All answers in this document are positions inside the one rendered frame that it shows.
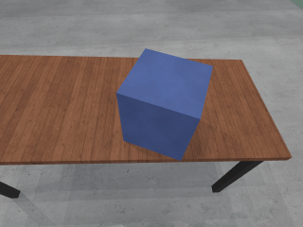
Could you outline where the table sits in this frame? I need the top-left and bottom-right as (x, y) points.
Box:
(0, 55), (292, 199)

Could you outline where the carton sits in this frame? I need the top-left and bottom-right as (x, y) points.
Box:
(116, 48), (213, 161)

